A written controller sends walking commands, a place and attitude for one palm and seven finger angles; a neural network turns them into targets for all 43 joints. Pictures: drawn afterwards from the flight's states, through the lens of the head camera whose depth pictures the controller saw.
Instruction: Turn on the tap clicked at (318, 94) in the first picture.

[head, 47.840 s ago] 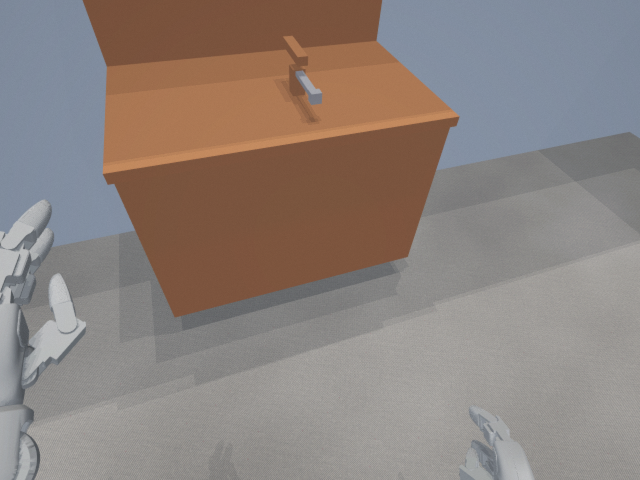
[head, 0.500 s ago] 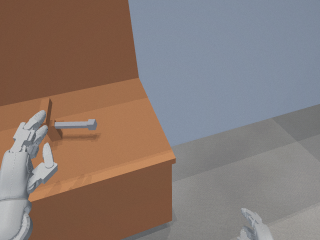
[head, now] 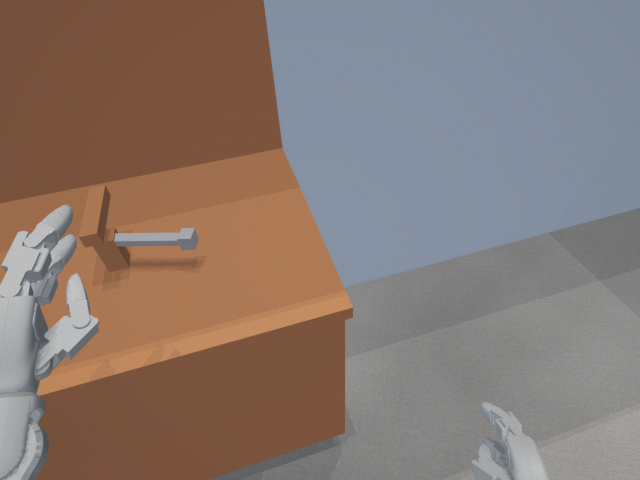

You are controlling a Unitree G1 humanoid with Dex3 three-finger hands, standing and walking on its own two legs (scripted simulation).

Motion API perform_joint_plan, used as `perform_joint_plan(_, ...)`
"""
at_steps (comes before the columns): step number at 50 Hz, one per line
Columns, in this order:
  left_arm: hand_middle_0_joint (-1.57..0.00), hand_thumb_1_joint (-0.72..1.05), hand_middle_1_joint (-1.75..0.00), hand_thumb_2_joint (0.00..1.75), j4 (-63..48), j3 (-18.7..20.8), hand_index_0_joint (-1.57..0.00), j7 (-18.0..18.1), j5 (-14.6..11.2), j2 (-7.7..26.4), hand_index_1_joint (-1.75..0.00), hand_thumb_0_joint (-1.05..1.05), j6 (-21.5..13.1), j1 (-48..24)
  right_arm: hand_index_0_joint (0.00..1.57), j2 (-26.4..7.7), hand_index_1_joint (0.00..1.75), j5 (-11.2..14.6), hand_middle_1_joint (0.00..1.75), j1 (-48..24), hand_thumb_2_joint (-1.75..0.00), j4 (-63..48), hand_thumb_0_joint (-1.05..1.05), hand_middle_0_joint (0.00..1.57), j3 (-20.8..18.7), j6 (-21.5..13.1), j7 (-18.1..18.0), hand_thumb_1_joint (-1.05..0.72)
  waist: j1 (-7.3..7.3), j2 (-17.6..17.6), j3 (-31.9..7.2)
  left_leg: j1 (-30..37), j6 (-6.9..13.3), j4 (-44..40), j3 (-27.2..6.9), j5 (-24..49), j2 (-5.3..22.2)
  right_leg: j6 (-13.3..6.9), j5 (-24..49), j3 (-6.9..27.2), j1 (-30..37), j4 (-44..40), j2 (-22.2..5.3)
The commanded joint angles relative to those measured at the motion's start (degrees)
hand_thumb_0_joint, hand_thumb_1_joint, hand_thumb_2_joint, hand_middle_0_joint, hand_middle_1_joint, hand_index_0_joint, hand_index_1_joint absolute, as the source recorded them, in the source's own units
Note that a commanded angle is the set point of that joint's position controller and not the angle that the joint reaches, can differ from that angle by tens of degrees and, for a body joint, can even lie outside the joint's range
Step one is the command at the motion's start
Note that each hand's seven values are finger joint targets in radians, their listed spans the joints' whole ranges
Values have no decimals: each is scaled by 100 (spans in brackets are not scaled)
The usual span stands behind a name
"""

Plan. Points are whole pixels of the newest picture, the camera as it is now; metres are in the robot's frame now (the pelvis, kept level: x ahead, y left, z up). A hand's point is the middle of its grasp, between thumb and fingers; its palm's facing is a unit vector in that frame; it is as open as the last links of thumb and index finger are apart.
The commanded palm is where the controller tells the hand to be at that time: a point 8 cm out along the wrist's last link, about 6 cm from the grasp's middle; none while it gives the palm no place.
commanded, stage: step back with the hand held close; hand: left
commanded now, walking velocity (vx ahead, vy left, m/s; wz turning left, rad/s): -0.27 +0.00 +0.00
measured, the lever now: (188, 239) +0.49 +0.31 +0.00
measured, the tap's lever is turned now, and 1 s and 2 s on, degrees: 71 71 71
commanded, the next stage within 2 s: stop stepping back and stand still in 1.16 s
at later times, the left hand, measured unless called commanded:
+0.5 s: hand (21, 380) +0.15 +0.29 +0.16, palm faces +0.36 -0.82 -0.44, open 7.4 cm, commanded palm +0.11 +0.32 +0.17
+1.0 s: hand out of the picture +0.08 +0.32 +0.16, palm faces +0.40 -0.83 -0.39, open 7.4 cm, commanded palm +0.01 +0.35 +0.17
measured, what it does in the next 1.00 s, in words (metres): walks backwards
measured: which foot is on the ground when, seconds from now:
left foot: down 0.00-1.00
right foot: down 0.00-0.94, up 0.96-1.00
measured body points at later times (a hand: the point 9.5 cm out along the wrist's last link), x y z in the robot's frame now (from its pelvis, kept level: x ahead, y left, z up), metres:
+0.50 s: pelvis -0.06 +0.05 -0.01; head -0.05 +0.04 +0.44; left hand +0.13 +0.33 +0.18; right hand +0.12 -0.20 -0.09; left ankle +0.02 +0.11 -0.74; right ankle -0.03 -0.07 -0.74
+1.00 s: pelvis -0.14 +0.07 -0.02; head -0.13 +0.10 +0.43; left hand +0.05 +0.36 +0.18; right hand +0.05 -0.17 -0.08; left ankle +0.02 +0.11 -0.74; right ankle -0.09 -0.07 -0.72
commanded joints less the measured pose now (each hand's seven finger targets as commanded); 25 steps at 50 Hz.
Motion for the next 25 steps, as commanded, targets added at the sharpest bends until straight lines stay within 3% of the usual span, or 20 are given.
perform_joint_plan(1,-20,90,-30,90,-540,577,-20,43,44,770,-30,0,-364,-277,20,-617,30,18,30,-686,-90,-1018,0,20,-272,-80,-34,-90,-193,-842,-551,440,256,192,-204,1116,251,563,3016,1035,-852,-311,-1191)
perform_joint_plan(4,-20,90,-30,90,-783,410,-20,36,45,641,-30,0,-317,121,20,-656,30,47,30,-691,-90,-1150,0,20,-283,52,-22,-90,-180,-202,-967,603,273,35,-194,1822,414,674,2828,839,-797,-40,-1069)
perform_joint_plan(7,-20,90,-30,90,-1395,605,-20,109,73,918,-30,0,-310,123,20,-676,30,56,30,-746,-90,-1287,0,20,-298,144,-42,-90,-158,-338,-1162,466,256,-4,-273,2027,493,606,2622,786,-742,48,-1025)
perform_joint_plan(8,-20,90,-30,90,-1621,834,-20,151,87,1219,-30,0,-334,23,20,-685,30,36,30,-791,-90,-1313,0,20,-291,164,-69,-90,-142,-287,-1171,384,241,-75,-317,2066,494,542,2516,776,-727,89,-1030)
perform_joint_plan(10,-20,90,-30,90,-1762,964,-20,199,87,1310,-30,0,-360,78,20,-654,30,38,30,-796,-90,-1378,0,20,-303,176,-101,-90,-145,-345,-1098,178,230,-105,-402,1890,511,442,2153,800,-794,106,-993)
perform_joint_plan(12,-20,90,-30,90,-1824,1108,-20,242,75,1407,-30,0,-382,167,20,-635,30,46,30,-777,-90,-1393,0,20,-317,174,-118,-90,-150,-318,-1054,-9,223,-126,-479,1710,530,389,1971,843,-811,130,-992)
perform_joint_plan(13,-20,90,-30,90,-1916,1247,-20,267,84,1561,-30,0,-404,173,20,-668,30,24,30,-795,-90,-1376,0,20,-329,181,-135,-90,-146,-102,-1075,-97,211,-210,-557,1602,550,358,1788,845,-788,168,-976)
perform_joint_plan(18,-20,90,-30,90,-1547,930,-20,266,63,1111,-30,0,-421,397,20,-711,30,29,30,-701,-90,-1362,0,20,-346,100,-124,-90,-245,29,-802,-553,214,-454,-694,83,570,333,768,894,-1025,59,-878)
perform_joint_plan(22,-20,90,-30,90,-1426,661,-20,286,140,879,-30,0,-431,201,20,-773,30,61,30,-642,-90,-1354,0,20,-321,-17,-120,-90,-269,-89,-478,-1085,289,-900,-983,-1406,710,390,-294,794,-1152,66,-681)
perform_joint_plan(25,-20,90,-30,90,-1490,744,-20,320,313,919,-30,0,-483,-123,20,-856,30,30,30,-667,-90,-1346,0,20,-313,-113,-177,-90,-225,251,-466,-2117,512,-1736,-1530,-2744,1064,530,-218,578,-276,915,-299)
